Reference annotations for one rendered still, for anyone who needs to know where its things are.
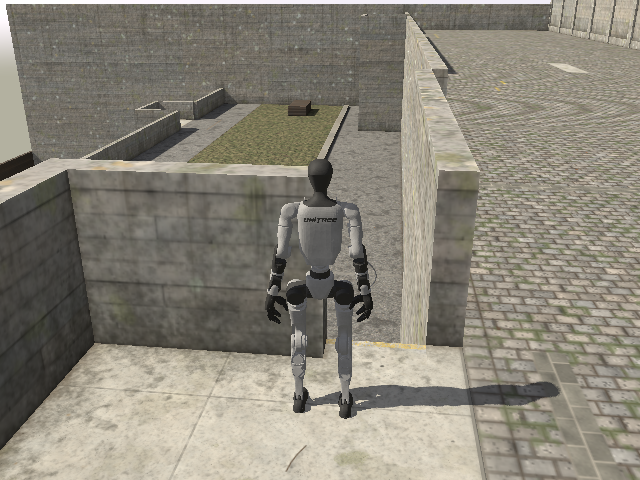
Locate robot left forearm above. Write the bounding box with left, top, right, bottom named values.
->
left=267, top=244, right=287, bottom=296

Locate left robot foot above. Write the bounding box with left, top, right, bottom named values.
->
left=293, top=387, right=308, bottom=413

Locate robot left shin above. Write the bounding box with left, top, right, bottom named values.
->
left=291, top=334, right=306, bottom=400

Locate robot right upper arm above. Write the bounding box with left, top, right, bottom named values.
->
left=341, top=202, right=364, bottom=259

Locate robot left hand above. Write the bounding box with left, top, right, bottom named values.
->
left=265, top=294, right=288, bottom=324

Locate robot right hand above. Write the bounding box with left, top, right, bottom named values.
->
left=349, top=293, right=373, bottom=322

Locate robot left upper arm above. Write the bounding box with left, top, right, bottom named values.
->
left=276, top=202, right=300, bottom=259

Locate robot right forearm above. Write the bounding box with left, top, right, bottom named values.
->
left=353, top=244, right=371, bottom=295

